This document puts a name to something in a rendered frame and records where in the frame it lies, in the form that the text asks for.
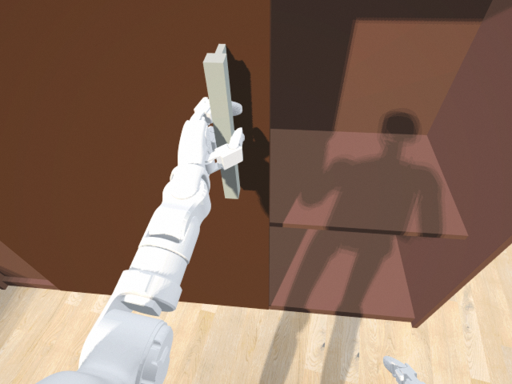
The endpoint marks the robot left forearm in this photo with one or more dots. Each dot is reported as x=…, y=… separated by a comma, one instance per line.
x=152, y=283

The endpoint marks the right robot hand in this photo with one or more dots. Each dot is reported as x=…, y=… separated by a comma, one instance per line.
x=403, y=373

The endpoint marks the left robot hand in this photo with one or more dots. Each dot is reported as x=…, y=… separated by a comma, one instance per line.
x=197, y=141

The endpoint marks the handle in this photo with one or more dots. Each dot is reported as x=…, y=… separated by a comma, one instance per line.
x=218, y=87

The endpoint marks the left robot upper arm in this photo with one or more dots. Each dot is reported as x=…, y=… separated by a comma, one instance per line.
x=125, y=348

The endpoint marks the wardrobe door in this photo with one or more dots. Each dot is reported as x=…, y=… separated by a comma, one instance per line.
x=93, y=98
x=12, y=265

